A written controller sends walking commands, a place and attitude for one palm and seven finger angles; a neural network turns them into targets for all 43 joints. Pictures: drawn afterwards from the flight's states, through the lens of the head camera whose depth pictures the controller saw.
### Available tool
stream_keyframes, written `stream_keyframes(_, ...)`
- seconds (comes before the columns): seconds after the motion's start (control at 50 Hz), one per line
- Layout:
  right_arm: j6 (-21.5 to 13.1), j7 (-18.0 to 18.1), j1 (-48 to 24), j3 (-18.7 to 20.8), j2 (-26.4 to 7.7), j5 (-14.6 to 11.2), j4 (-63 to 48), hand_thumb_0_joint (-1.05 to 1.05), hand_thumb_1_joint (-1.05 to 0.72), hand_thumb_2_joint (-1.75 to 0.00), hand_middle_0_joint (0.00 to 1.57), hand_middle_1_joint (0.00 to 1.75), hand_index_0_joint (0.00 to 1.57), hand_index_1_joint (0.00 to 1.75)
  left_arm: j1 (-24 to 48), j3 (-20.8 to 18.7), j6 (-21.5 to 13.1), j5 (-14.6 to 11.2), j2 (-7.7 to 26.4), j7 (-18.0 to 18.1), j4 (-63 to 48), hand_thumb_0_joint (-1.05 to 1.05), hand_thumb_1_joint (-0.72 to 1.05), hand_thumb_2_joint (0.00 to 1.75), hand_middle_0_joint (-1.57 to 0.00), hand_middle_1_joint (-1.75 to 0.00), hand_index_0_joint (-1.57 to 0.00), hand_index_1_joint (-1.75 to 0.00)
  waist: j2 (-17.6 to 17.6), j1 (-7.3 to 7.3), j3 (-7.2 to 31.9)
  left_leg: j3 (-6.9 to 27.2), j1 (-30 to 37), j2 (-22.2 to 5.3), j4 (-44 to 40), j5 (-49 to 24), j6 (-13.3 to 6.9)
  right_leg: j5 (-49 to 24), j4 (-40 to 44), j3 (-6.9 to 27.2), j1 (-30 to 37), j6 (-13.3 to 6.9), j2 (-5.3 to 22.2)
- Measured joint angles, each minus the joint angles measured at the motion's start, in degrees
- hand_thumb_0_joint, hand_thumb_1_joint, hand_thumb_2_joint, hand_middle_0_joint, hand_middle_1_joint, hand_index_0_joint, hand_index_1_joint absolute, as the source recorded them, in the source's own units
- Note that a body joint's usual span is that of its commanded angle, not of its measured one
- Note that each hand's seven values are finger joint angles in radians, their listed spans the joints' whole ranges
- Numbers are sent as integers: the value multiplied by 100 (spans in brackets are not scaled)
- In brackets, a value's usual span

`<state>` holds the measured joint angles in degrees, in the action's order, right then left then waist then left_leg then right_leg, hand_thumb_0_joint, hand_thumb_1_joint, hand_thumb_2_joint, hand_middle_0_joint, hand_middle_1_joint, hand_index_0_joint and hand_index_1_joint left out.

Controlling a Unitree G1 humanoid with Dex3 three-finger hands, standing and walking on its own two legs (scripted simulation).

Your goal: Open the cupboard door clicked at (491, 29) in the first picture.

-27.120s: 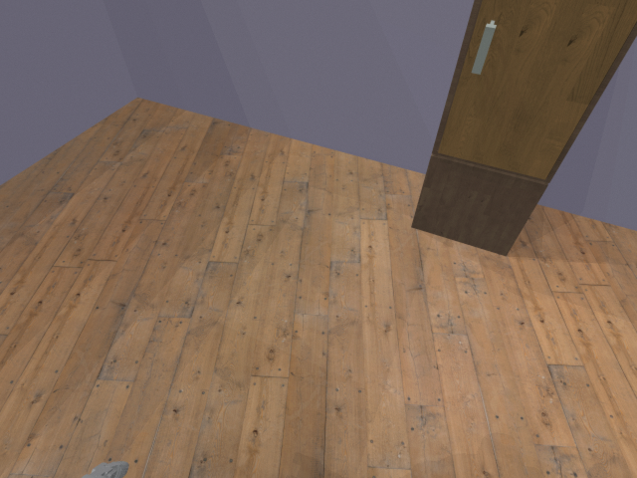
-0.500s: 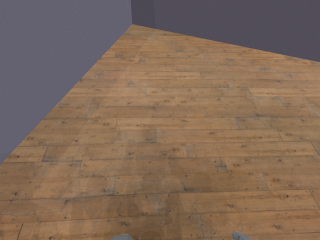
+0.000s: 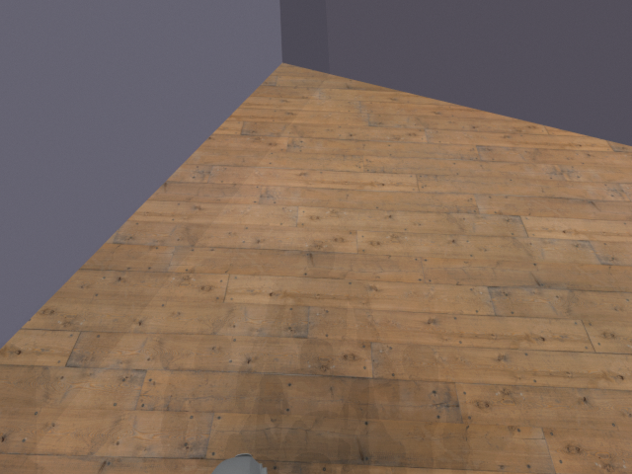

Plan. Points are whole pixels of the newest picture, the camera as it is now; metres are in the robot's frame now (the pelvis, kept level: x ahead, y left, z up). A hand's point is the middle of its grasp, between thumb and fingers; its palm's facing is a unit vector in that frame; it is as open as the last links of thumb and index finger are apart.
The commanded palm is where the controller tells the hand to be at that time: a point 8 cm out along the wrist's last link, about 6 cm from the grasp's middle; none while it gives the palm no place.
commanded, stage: turn to face it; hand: left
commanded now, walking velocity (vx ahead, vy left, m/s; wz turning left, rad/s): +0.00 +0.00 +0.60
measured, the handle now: out of the picture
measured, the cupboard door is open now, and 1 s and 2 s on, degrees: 48 48 48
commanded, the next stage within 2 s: none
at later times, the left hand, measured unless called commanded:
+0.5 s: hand (191, 454) +0.17 +0.19 -0.16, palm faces +0.31 -0.91 -0.27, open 7.4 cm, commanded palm none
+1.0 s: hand out of the picture +0.13 +0.18 -0.17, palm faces +0.57 -0.76 -0.31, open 7.4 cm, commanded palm none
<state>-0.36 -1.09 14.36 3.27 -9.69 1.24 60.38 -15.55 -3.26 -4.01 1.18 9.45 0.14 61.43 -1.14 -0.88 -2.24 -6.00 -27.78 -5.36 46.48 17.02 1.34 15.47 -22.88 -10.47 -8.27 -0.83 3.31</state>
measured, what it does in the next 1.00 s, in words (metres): walks ahead, turning left: left foot, then right foot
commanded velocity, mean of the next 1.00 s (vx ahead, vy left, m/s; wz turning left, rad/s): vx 0.00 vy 0.00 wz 0.60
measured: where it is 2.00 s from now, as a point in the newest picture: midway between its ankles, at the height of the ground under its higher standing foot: outside the picture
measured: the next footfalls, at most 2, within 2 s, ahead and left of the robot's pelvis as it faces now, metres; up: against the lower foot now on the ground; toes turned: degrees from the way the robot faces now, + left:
left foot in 0.10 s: +0.18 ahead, +0.13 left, +0.00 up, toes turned +10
right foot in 0.40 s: +0.19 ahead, -0.15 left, +0.00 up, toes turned +9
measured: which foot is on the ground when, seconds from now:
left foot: up 0.00-0.08, down 0.10-0.40, up 0.42-0.68, down 0.70-0.98, up 1.00-1.00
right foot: down 0.00-0.10, up 0.12-0.38, down 0.40-0.70, up 0.72-0.96, down 0.98-1.00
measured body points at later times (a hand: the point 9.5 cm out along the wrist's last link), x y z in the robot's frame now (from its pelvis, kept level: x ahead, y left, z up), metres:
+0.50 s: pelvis +0.12 -0.04 -0.01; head +0.16 -0.04 +0.43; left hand +0.16 +0.24 -0.14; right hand +0.27 -0.26 -0.17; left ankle +0.10 +0.10 -0.69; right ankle +0.15 -0.15 -0.74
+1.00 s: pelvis +0.18 -0.06 -0.02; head +0.23 -0.05 +0.42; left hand +0.10 +0.22 -0.14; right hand +0.39 -0.23 -0.17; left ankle +0.12 +0.09 -0.74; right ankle +0.26 -0.16 -0.75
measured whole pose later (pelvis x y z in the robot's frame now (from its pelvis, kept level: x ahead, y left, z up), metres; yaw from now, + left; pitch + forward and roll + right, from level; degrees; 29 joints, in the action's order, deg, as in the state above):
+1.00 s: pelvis +0.18 -0.06 -0.02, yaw +35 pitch +1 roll +1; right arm 4.2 -0.8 9.7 3.9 -13.5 1.2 51.7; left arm -9.4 -4.1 1.2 0.9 14.3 0.2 48.9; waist 0.6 0.1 -5.1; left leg 4.4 -23.2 0.4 38.9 19.9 2.0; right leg 18.5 -35.4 -2.0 -19.5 1.9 3.6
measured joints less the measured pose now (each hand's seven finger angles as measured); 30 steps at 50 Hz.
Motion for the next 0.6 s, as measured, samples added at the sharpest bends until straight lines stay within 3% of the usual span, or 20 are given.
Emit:
stream_keyframes(0.08,-77,-28,-328,-79,26,-8,-202,0,-91,-90,20,30,20,30,-189,29,55,-36,-43,-2,129,0,92,90,-20,-30,-20,-30,-73,96,-184,-173,252,164,-1263,-703,-80,484,-310,-181,308,159,87)
stream_keyframes(0.1,-114,-34,-364,-101,-24,8,-283,0,-91,-90,20,30,20,30,-279,33,93,-50,-78,0,125,0,92,90,-20,-30,-20,-30,-3,134,-189,-149,385,152,-1527,-1266,-187,702,-731,-211,222,205,91)
stream_keyframes(0.12,-151,-13,-414,-99,-53,25,-348,0,-91,-90,20,30,20,30,-337,37,154,-78,-92,-2,118,0,92,90,-20,-30,-20,-30,48,133,-178,-108,387,134,-1423,-1185,-325,1016,-1490,-168,-25,276,105)
stream_keyframes(0.18,-157,89,-560,-126,18,32,-465,0,-91,-90,20,30,20,30,-138,-2,407,-74,36,46,57,1,91,90,-20,-30,-20,-30,-86,98,-245,-9,283,279,-945,-488,-421,1617,-3715,433,-966,366,38)
stream_keyframes(0.22,-117,146,-562,-135,12,31,-514,0,-91,-90,20,30,20,30,120,-43,489,-66,83,41,-70,1,91,90,-20,-30,-20,-30,-48,115,-253,128,336,350,-1077,-509,-314,1431,-4229,612,-1437,426,9)
stream_keyframes(0.3,43,150,-556,-131,-59,54,-521,0,-91,-90,20,30,20,30,559,-93,521,-73,112,9,-495,1,91,90,-20,-30,-20,-30,110,146,-229,427,474,436,-1425,-668,-262,1121,-3484,784,-1766,471,30)
stream_keyframes(0.4,307,85,-479,-1,-138,42,-618,0,-91,-90,20,30,20,30,743,-101,429,-35,216,-6,-980,0,91,90,-20,-30,-20,-30,190,76,-73,813,372,543,-1219,-446,-63,616,-1293,822,-1179,348,23)
stream_keyframes(0.42,352,67,-479,38,-158,26,-636,0,-91,-90,20,30,20,30,748,-108,400,-4,243,11,-1045,0,91,90,-20,-30,-20,-30,144,97,-60,805,247,584,-881,30,-25,252,-1224,815,-1181,276,68)
stream_keyframes(0.46,426,32,-500,117,-277,19,-650,0,-91,-90,20,30,20,30,754,-71,412,19,205,40,-1098,0,90,90,-20,-30,-20,-30,208,75,-113,748,-59,590,273,762,10,230,-1366,631,-1100,174,126)
stream_keyframes(0.5,468,6,-529,168,-368,14,-660,1,-91,-90,20,30,20,30,674,-42,426,22,171,73,-1117,0,90,90,-20,-30,-20,-30,207,44,-131,584,-266,534,1235,887,76,298,-1223,473,-897,142,191)
stream_keyframes(0.54,470,-9,-552,178,-393,-3,-700,1,-91,-90,20,30,20,30,593,-29,430,28,169,91,-1096,0,90,90,-20,-30,-20,-30,104,10,-153,382,-219,454,1351,923,150,288,-1003,343,-692,138,283)
stream_keyframes(0.6,439,-33,-608,143,-396,-30,-789,1,-91,-90,20,30,20,30,499,2,398,31,194,75,-1053,0,90,90,-20,-30,-20,-30,-88,24,-235,131,122,405,529,897,194,301,-842,157,-498,157,437)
